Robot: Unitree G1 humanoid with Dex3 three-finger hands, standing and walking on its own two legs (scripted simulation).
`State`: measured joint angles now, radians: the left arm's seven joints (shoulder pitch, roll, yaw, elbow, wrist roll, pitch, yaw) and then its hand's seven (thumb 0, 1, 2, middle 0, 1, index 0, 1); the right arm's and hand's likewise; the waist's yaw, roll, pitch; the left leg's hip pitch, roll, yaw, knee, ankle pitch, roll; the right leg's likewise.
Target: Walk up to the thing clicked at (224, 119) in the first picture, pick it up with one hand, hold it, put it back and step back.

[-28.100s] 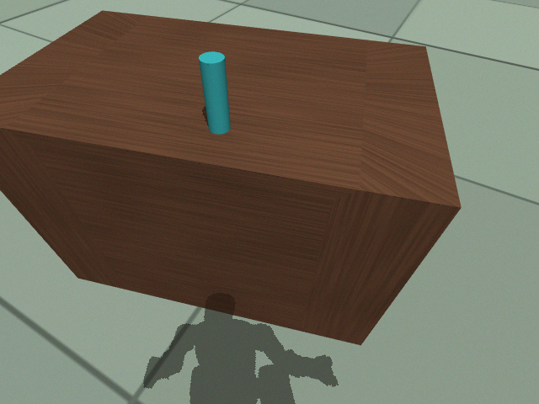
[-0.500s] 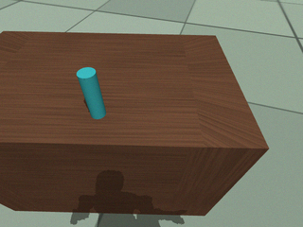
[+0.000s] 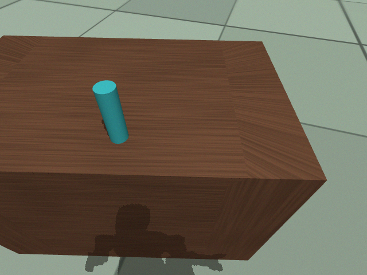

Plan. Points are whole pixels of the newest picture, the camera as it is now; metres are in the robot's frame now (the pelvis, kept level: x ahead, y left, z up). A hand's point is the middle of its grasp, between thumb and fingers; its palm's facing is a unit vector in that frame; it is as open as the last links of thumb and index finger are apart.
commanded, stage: stand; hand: left
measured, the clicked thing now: (112, 114) +0.46 +0.18 +0.10
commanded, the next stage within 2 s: step back in 0.90 s
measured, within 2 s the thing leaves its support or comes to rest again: neither
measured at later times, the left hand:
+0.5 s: hand out of the picture +0.07 +0.25 -0.16, palm faces -0.02 -0.94 -0.35, open 7.3 cm
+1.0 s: hand out of the picture +0.07 +0.26 -0.16, palm faces +0.01 -0.93 -0.36, open 7.3 cm
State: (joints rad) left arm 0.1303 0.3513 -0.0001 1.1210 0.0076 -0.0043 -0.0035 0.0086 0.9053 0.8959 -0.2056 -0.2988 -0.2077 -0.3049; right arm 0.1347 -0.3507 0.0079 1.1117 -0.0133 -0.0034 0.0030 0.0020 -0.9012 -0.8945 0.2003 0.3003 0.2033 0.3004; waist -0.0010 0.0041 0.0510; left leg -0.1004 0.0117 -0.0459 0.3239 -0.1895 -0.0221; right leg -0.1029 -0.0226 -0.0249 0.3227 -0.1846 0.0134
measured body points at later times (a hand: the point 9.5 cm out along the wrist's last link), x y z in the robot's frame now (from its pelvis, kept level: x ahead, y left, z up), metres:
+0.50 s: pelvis +0.01 +0.00 +0.00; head +0.02 +0.00 +0.45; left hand +0.08 +0.30 -0.13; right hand +0.08 -0.30 -0.13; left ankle -0.01 +0.13 -0.75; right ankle +0.00 -0.13 -0.75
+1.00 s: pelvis -0.01 +0.00 -0.01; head +0.02 +0.00 +0.44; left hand +0.07 +0.31 -0.14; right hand +0.07 -0.31 -0.14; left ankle -0.01 +0.13 -0.75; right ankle +0.00 -0.13 -0.75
